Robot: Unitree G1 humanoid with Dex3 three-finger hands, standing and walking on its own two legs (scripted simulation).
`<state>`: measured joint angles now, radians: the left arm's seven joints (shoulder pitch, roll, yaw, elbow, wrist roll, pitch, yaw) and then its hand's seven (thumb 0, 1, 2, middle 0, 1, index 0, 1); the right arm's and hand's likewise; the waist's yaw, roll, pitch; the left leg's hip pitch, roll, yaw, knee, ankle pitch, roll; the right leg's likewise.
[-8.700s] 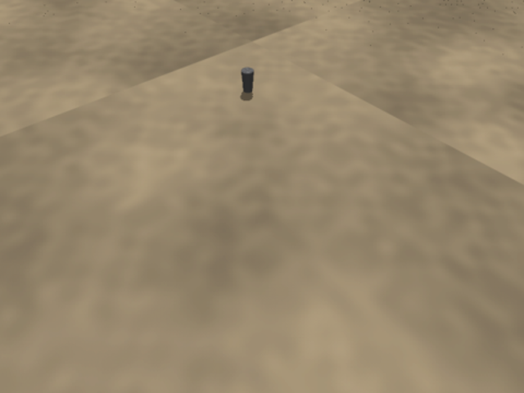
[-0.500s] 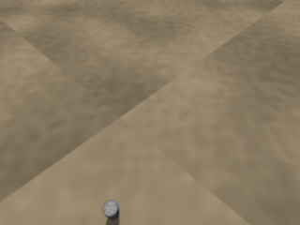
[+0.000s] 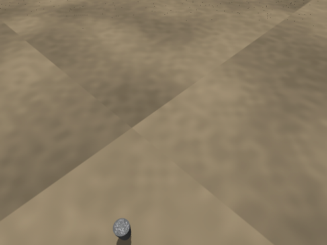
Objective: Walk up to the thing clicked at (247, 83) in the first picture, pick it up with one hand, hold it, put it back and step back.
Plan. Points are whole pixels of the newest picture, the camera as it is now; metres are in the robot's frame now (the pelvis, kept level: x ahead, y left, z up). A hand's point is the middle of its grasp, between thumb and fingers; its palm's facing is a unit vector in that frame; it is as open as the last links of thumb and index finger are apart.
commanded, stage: stand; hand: left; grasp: from the side
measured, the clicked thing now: (123, 230) +0.33 +0.21 -0.71
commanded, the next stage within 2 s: go down in 0.12 s
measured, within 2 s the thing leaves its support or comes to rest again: neither
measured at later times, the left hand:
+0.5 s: hand out of the picture +0.15 +0.26 -0.17, palm faces +0.06 -0.94 -0.33, open 11.9 cm
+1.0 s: hand out of the picture +0.12 +0.29 -0.22, palm faces +0.10 -0.95 -0.31, open 17.3 cm
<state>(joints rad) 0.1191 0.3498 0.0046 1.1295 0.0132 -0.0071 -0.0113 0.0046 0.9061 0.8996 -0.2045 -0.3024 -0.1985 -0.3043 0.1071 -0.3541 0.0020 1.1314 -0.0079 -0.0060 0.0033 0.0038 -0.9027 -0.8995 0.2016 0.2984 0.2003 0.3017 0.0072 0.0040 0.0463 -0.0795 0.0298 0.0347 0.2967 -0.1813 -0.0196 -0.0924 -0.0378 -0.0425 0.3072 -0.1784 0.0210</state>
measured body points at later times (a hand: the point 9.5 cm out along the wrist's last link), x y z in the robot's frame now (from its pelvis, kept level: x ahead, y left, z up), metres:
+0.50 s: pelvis -0.01 +0.00 -0.02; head +0.05 +0.01 +0.42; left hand +0.15 +0.31 -0.15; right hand +0.08 -0.27 -0.14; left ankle -0.01 +0.13 -0.75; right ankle -0.01 -0.13 -0.75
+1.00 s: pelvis -0.03 +0.01 -0.10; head +0.06 +0.03 +0.34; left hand +0.11 +0.34 -0.19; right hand +0.15 -0.24 -0.18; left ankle -0.01 +0.13 -0.75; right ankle -0.01 -0.13 -0.75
